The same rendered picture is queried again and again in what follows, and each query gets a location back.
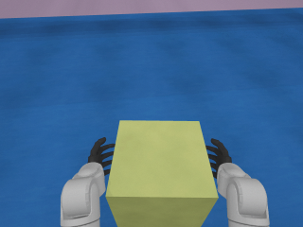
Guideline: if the robot left forearm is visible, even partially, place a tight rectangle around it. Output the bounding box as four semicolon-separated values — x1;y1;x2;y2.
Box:
60;162;106;227

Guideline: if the carton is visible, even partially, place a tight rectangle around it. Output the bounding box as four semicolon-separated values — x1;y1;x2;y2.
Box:
105;120;219;227

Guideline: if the right robot hand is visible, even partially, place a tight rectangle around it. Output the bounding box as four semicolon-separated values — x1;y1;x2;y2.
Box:
205;138;232;179

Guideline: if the left robot hand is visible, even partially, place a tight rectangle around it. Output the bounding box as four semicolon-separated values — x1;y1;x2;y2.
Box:
87;137;116;176

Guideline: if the robot right forearm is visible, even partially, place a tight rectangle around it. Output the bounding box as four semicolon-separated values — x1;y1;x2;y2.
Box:
217;163;270;227

